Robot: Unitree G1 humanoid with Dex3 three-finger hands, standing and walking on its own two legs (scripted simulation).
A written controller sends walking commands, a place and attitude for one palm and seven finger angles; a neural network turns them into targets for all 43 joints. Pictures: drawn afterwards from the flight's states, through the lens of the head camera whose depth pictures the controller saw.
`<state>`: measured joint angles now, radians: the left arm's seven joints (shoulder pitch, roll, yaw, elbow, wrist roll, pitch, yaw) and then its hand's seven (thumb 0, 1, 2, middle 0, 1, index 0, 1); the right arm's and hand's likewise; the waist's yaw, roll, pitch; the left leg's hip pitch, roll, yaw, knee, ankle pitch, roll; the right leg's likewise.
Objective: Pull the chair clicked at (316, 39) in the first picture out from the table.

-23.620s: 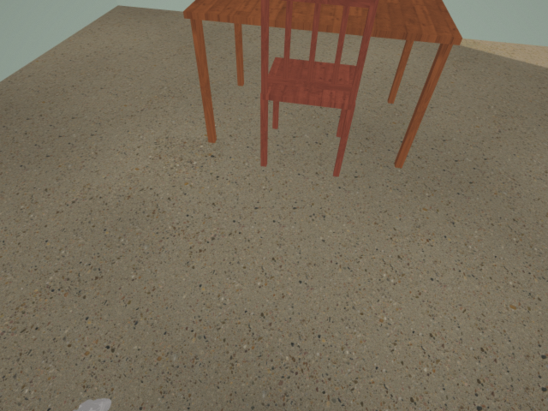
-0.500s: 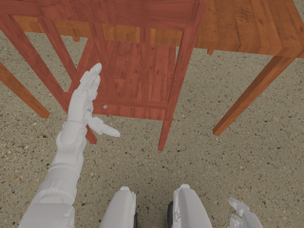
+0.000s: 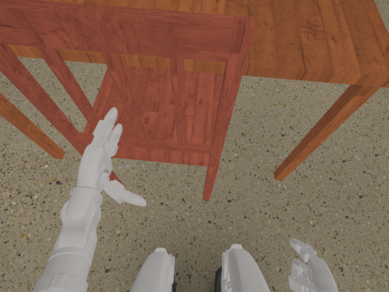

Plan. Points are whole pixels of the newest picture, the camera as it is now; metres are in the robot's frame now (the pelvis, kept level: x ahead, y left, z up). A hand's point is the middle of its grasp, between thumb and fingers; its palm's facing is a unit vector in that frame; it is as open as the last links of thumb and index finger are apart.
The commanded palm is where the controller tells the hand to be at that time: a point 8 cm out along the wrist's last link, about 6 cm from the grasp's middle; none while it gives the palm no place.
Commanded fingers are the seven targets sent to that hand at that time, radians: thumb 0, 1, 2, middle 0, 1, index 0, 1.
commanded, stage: aim the fingers beside a spindle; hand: left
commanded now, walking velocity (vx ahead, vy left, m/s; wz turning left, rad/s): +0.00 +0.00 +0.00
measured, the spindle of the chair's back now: (130, 106) +0.49 +0.16 +0.03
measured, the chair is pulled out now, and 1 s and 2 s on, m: -0.01 -0.01 -0.01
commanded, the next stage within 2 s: none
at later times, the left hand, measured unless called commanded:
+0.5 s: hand (121, 169) +0.34 +0.16 +0.02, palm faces -0.09 -0.99 -0.07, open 16.9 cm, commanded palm +0.32 +0.21 +0.02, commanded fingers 0.00 -0.50 0.30 -0.06 -0.08 -0.06 -0.08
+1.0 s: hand (119, 172) +0.34 +0.16 +0.01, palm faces -0.10 -0.99 -0.05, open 16.9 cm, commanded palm +0.32 +0.21 +0.02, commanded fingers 0.00 -0.50 0.30 -0.06 -0.08 -0.06 -0.08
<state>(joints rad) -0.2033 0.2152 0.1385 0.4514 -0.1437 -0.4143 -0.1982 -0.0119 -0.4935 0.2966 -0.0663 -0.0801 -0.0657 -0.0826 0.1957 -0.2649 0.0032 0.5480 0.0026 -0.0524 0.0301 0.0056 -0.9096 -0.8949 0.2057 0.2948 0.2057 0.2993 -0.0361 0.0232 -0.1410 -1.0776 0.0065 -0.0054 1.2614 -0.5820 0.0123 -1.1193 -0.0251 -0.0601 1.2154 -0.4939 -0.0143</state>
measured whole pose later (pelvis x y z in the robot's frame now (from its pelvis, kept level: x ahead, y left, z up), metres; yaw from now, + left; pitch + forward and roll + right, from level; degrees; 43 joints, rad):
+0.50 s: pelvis -0.01 +0.00 +0.00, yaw +0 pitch +22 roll -1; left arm -0.19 0.23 0.17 0.41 -0.17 -0.42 -0.24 -0.01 -0.49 0.30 -0.07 -0.08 -0.06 -0.08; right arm 0.18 -0.27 0.00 0.57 0.00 -0.10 0.01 0.01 -0.91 -0.90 0.21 0.29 0.21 0.30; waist -0.04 0.03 -0.13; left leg -1.09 0.01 -0.02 1.29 -0.58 0.01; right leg -1.13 -0.02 -0.07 1.24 -0.49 -0.02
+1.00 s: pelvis -0.01 +0.01 +0.00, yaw +0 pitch +22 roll -2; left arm -0.20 0.23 0.15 0.45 -0.16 -0.40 -0.22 -0.01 -0.49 0.30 -0.07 -0.08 -0.06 -0.08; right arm 0.20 -0.27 0.01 0.56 0.01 -0.08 0.02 0.01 -0.91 -0.89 0.21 0.29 0.21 0.30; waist -0.04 0.03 -0.15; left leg -1.10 0.00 -0.01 1.28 -0.57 0.02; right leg -1.13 -0.03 -0.06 1.22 -0.47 0.00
